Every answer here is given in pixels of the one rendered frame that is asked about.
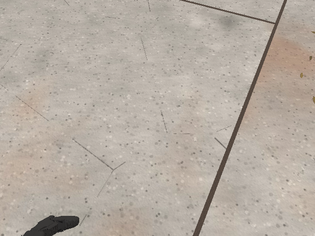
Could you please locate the robot left hand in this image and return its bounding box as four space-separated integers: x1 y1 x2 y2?
22 215 80 236

